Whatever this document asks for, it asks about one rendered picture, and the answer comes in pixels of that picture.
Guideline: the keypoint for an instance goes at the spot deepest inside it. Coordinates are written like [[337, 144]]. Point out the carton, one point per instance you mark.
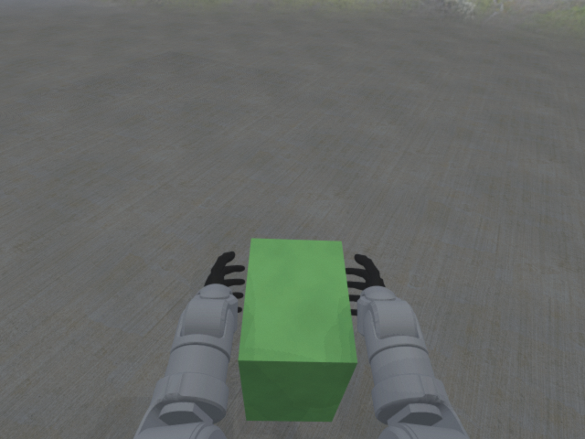
[[297, 350]]

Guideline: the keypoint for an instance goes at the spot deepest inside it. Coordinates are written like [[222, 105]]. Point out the robot left forearm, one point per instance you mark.
[[194, 387]]

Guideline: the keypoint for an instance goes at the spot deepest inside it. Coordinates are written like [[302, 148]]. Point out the robot right hand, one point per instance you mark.
[[371, 275]]

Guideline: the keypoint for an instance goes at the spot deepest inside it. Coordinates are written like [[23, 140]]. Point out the robot right forearm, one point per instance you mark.
[[406, 390]]

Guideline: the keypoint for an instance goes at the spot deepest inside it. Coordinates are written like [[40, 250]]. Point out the robot left hand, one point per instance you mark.
[[219, 270]]

